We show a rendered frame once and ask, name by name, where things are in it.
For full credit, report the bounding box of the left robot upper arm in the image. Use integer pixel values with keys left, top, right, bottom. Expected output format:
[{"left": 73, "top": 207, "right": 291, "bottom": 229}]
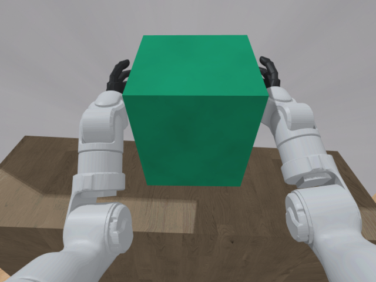
[{"left": 3, "top": 202, "right": 133, "bottom": 282}]

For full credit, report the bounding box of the robot right hand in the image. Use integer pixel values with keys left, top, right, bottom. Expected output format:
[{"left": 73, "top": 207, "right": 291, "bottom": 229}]
[{"left": 259, "top": 56, "right": 280, "bottom": 88}]

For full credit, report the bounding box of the robot left forearm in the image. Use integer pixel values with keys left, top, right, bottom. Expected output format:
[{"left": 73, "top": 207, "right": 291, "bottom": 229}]
[{"left": 63, "top": 90, "right": 128, "bottom": 245}]

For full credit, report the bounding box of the pedestal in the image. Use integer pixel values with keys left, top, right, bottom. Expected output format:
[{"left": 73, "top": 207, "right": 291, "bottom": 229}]
[{"left": 0, "top": 136, "right": 376, "bottom": 282}]

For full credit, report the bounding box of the robot left hand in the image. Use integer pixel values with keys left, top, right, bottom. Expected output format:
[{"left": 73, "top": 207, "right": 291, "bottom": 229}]
[{"left": 106, "top": 59, "right": 131, "bottom": 94}]

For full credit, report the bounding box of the carton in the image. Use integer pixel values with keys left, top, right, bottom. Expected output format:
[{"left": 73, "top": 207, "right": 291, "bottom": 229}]
[{"left": 122, "top": 35, "right": 269, "bottom": 187}]

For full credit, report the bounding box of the right robot upper arm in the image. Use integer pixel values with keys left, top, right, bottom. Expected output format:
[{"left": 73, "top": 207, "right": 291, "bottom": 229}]
[{"left": 285, "top": 184, "right": 376, "bottom": 282}]

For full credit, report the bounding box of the robot right forearm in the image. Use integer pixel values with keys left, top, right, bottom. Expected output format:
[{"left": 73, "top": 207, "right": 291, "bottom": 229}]
[{"left": 261, "top": 86, "right": 362, "bottom": 231}]

